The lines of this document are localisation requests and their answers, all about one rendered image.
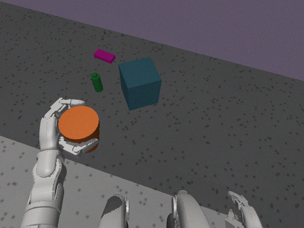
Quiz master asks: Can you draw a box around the right robot hand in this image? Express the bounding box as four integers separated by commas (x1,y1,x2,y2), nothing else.
225,191,263,228

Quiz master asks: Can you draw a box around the left robot arm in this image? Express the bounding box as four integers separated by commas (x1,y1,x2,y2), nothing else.
20,149,67,228

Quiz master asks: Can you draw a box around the left robot hand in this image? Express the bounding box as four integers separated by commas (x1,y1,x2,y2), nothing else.
39,97,99,159

